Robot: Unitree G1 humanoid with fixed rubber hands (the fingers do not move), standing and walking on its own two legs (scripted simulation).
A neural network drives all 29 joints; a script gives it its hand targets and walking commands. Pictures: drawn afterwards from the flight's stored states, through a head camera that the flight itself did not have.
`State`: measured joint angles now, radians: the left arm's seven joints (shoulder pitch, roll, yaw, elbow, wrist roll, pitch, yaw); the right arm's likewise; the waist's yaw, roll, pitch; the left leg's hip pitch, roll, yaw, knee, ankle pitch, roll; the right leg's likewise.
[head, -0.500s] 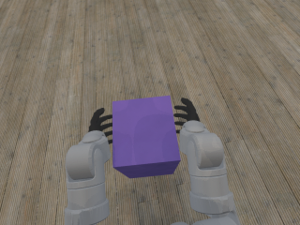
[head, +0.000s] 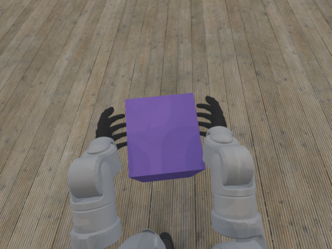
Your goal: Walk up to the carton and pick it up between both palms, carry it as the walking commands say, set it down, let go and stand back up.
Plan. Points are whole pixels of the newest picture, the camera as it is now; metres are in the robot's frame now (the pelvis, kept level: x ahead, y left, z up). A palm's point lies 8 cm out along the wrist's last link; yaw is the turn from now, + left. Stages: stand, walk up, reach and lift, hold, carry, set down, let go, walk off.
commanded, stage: carry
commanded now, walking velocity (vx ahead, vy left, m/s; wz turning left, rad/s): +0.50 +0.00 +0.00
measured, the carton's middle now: (163, 145) +0.37 +0.05 +0.00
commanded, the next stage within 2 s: none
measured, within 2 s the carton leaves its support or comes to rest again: neither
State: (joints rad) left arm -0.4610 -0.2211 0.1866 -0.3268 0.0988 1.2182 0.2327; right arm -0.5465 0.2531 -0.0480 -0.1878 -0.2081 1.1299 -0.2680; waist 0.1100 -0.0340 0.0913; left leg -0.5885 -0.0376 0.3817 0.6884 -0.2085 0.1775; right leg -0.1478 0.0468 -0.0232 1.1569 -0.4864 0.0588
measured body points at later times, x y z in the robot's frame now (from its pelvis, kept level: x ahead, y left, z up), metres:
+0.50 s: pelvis +0.52 -0.15 +0.04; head +0.60 -0.18 +0.48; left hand +0.85 -0.03 +0.10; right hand +0.88 -0.25 +0.10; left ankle +0.60 -0.03 -0.63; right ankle +0.33 -0.16 -0.69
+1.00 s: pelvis +0.98 -0.28 +0.04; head +1.04 -0.31 +0.48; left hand +1.32 -0.22 +0.09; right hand +1.30 -0.44 +0.10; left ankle +0.85 -0.12 -0.58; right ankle +0.96 -0.33 -0.69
